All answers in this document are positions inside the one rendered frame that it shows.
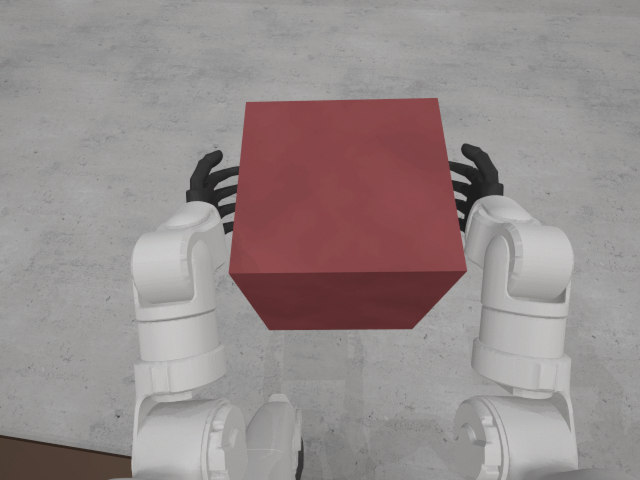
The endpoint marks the left robot upper arm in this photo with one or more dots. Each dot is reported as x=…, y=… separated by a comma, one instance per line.
x=191, y=440

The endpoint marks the right robot forearm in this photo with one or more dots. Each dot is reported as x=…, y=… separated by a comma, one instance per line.
x=527, y=270

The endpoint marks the robot left hand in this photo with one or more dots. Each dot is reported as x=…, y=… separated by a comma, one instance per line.
x=202, y=185

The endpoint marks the carton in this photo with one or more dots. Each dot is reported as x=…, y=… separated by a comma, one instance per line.
x=345, y=215

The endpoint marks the right robot upper arm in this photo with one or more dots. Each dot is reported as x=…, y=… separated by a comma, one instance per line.
x=517, y=438

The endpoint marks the left robot shin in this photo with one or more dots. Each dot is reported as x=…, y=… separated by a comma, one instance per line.
x=283, y=398

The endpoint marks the robot left thigh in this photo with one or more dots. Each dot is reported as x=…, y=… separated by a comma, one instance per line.
x=272, y=437

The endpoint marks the left robot forearm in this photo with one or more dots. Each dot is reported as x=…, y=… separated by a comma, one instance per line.
x=175, y=299

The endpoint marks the robot right hand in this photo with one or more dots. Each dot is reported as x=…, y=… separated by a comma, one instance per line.
x=484, y=180

